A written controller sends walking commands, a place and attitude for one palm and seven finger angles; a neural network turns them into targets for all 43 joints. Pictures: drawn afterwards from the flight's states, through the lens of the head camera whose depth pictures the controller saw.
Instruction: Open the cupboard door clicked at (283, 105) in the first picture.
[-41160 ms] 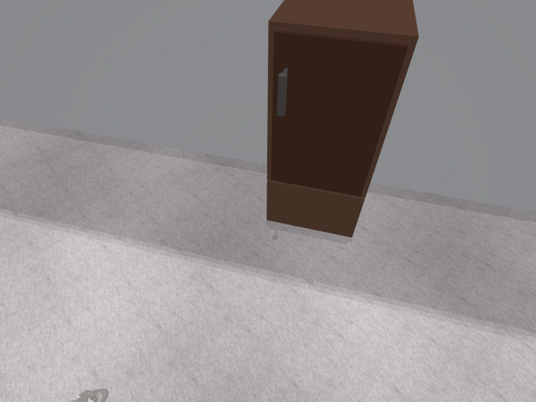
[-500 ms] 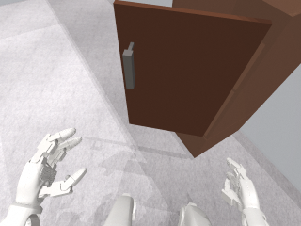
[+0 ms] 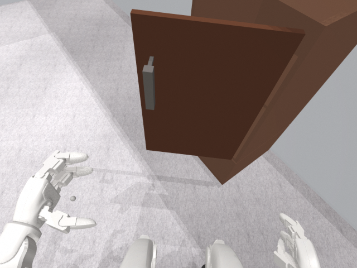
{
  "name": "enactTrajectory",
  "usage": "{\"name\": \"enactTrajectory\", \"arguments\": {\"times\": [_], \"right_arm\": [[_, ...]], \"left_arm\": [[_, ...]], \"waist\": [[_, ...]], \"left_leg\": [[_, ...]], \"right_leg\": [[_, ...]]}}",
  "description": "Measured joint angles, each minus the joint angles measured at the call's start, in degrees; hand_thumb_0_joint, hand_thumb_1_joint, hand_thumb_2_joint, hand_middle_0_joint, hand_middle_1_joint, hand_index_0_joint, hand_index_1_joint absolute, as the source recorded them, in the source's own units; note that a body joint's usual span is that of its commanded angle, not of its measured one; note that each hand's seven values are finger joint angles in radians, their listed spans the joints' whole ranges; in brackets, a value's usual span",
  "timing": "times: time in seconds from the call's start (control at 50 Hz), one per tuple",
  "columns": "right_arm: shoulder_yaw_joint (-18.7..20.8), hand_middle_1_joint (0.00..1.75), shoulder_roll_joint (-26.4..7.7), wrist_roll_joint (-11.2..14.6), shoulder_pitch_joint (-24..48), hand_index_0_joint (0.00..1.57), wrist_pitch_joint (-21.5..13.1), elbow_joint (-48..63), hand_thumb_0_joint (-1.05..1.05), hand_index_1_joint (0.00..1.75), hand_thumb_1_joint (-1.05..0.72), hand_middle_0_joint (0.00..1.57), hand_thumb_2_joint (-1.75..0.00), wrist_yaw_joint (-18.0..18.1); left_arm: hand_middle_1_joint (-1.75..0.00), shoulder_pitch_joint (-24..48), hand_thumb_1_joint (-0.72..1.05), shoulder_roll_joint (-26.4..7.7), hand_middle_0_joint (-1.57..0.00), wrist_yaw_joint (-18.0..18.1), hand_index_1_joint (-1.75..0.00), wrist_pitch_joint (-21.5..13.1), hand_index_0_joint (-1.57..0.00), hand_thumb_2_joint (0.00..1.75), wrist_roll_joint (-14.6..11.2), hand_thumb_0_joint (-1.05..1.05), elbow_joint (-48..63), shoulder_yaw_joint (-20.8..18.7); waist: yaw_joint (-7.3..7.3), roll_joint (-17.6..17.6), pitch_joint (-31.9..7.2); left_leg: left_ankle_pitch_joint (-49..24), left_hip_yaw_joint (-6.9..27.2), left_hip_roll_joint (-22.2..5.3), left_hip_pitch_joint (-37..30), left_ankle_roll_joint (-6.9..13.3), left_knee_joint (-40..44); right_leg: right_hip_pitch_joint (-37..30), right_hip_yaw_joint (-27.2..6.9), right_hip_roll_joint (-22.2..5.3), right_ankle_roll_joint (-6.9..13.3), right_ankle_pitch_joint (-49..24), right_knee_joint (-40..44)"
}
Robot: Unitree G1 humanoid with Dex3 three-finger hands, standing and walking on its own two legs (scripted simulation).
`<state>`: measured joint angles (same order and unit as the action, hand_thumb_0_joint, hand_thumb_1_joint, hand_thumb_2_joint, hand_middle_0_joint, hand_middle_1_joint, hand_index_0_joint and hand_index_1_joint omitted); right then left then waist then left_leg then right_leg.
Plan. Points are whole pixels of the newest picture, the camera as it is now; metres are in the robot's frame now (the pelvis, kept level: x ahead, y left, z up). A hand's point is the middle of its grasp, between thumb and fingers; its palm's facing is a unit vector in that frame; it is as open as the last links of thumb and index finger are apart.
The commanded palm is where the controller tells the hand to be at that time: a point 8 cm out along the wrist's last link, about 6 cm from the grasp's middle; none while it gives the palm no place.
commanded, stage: raise the hand with hooked fingers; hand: left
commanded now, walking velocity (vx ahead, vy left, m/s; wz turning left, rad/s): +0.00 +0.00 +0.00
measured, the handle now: (150, 83) +0.56 +0.11 +0.05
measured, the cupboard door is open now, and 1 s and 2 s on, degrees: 48 48 48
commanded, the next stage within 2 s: move the hooked fingers beside the handle in 0.98 s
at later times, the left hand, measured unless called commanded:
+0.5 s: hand (52, 159) +0.31 +0.27 +0.07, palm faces -0.02 -1.00 -0.07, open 13.9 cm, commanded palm +0.28 +0.31 +0.07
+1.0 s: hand (62, 162) +0.30 +0.25 +0.07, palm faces -0.03 -1.00 -0.07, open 13.9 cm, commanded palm +0.28 +0.30 +0.07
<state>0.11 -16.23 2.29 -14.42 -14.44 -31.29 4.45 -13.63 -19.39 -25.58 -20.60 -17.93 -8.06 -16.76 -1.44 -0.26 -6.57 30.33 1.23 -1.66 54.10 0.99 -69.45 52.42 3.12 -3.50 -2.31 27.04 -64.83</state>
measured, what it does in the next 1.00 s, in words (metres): stands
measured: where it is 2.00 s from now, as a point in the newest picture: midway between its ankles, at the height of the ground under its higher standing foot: outside the picture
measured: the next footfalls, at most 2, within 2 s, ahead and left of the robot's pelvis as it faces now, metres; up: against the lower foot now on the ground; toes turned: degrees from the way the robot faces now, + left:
none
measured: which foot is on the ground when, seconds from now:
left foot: down 0.00-1.00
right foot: down 0.00-1.00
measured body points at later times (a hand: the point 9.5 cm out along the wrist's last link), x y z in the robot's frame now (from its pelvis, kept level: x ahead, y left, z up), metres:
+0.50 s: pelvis +0.02 -0.01 +0.01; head +0.11 +0.01 +0.45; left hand +0.30 +0.33 +0.07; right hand +0.18 -0.26 -0.07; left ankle +0.03 +0.10 -0.64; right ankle +0.04 -0.16 -0.64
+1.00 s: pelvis +0.02 -0.02 +0.01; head +0.10 -0.01 +0.46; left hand +0.30 +0.31 +0.07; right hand +0.18 -0.27 -0.07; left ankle +0.03 +0.10 -0.64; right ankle +0.04 -0.16 -0.64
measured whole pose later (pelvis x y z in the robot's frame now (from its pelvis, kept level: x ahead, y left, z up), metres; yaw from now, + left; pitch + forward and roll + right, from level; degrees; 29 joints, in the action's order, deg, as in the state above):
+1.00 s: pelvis +0.02 -0.02 +0.01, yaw +0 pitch +16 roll -2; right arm -1.5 -16.2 1.8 -15.8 -11.2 -29.9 3.6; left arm -1.4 -24.3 -32.7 -19.2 -21.4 -23.0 -26.2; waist -1.6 -1.6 -7.2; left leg 30.0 1.7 -2.8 50.9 -0.8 -64.7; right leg 50.0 3.6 -2.2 -1.1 27.2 -61.3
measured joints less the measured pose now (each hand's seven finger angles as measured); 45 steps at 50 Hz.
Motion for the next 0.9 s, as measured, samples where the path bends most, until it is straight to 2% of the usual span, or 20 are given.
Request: {"name": "enactTrajectory", "arguments": {"times": [0.1, 0.16, 0.28, 0.36, 0.44, 0.52, 0.62, 0.78, 0.9], "right_arm": [[-0.68, 0.29, 1.18, -0.25, 0.29, 0.21, 0.20, 1.72, 0.01, 0.29, -0.90, 0.20, -0.89, -0.55], [-1.34, 0.29, 1.38, -0.36, 0.14, 0.21, 0.71, 2.38, 0.01, 0.29, -0.90, 0.20, -0.89, -1.05], [-2.45, 0.30, 0.94, -0.58, 0.23, 0.21, 1.16, 2.43, 0.01, 0.30, -0.90, 0.20, -0.89, -1.10], [-2.49, 0.30, 0.88, -0.88, 0.16, 0.21, 1.02, 1.42, 0.01, 0.30, -0.90, 0.20, -0.89, -0.73], [-2.36, 0.30, 0.81, -0.90, -0.22, 0.21, 1.30, 0.46, 0.01, 0.30, -0.90, 0.20, -0.89, -0.68], [-2.14, 0.30, 0.38, -0.62, -0.91, 0.21, 1.94, 0.24, 0.01, 0.30, -0.90, 0.20, -0.89, -0.75], [-1.41, 0.30, -0.43, -0.51, -1.90, 0.21, 2.23, 0.76, 0.01, 0.30, -0.90, 0.20, -0.89, -1.02], [-0.90, 0.30, -0.69, -0.79, -2.04, 0.21, 2.55, 1.01, 0.01, 0.30, -0.90, 0.20, -0.89, -1.29], [-1.19, 0.30, -0.24, -0.59, -1.65, 0.21, 3.10, 1.17, 0.01, 0.29, -0.90, 0.20, -0.89, -1.18]], "left_arm": [[-1.09, 1.51, -0.32, -1.12, -0.29, 1.19, -1.09, 0.71, -0.29, 0.37, -1.69, -0.01, 0.22, -2.99], [-1.13, 2.97, -0.38, -1.80, -0.29, 1.11, -1.13, 1.51, -0.30, 0.35, -1.80, -0.01, -2.07, -4.44], [-1.18, 6.36, -0.46, -3.00, -0.30, -2.79, -1.18, 3.63, -0.30, 0.31, -1.26, -0.01, -7.99, -4.98], [-1.19, 8.91, -0.48, -3.39, -0.30, -4.62, -1.19, 2.52, -0.30, 0.30, -1.80, -0.01, -9.20, -6.27], [-1.20, 11.53, -0.49, -4.57, -0.30, -5.65, -1.20, 1.48, -0.30, 0.30, -2.82, -0.02, -10.41, -8.40], [-1.20, 13.54, -0.49, -6.31, -0.30, -7.08, -1.20, 3.17, -0.30, 0.30, -3.32, -0.02, -13.32, -9.97], [-1.20, 12.96, -0.49, -6.36, -0.30, -8.27, -1.20, 4.55, -0.30, 0.30, -3.99, -0.02, -14.35, -9.65], [-1.20, 12.79, -0.49, -4.70, -0.30, -6.73, -1.20, 1.53, -0.30, 0.30, -3.55, -0.02, -14.53, -9.95], [-1.20, 12.08, -0.49, -4.75, -0.30, -6.81, -1.20, 1.33, -0.30, 0.30, -3.08, -0.02, -14.03, -9.45]], "waist": [[0.02, 0.16, -0.54], [0.39, -0.27, -1.16], [1.14, -0.98, -0.84], [1.27, -0.82, -0.13], [0.96, -0.72, 0.10], [0.45, -1.01, -0.18], [0.01, -1.54, -0.64], [-0.28, -0.92, -0.51], [-0.30, -1.09, -0.39]], "left_leg": [[-0.26, 0.25, -0.22, -2.42, -0.15, 2.08], [-0.26, 0.48, -0.12, -3.01, -0.17, 2.80], [0.06, 0.62, -0.17, -2.74, -0.20, 2.87], [0.36, 0.67, -0.42, -2.38, -0.41, 2.60], [0.57, 0.74, -0.65, -2.27, -0.68, 2.63], [0.47, 0.67, -0.80, -2.36, -0.87, 3.24], [0.12, 0.13, -0.94, -2.84, -0.91, 4.45], [0.13, -0.04, -1.07, -2.44, -1.29, 4.19], [-0.10, 0.35, -1.15, -2.83, -1.58, 4.39]], "right_leg": [[-2.68, 0.36, 0.30, 0.18, -0.43, 2.51], [-3.44, 0.63, 0.23, 0.09, -0.39, 3.34], [-3.22, 0.75, 0.30, -0.07, -0.10, 3.46], [-2.77, 0.75, 0.54, 0.06, 0.18, 3.13], [-2.54, 0.79, 0.77, 0.21, 0.42, 3.04], [-2.46, 0.74, 0.93, 0.35, 0.40, 3.42], [-2.50, 0.24, 1.07, 0.39, 0.07, 4.24], [-1.65, 0.01, 1.19, 0.78, 0.39, 3.25], [-2.10, 0.37, 1.30, 1.11, 0.34, 3.35]]}}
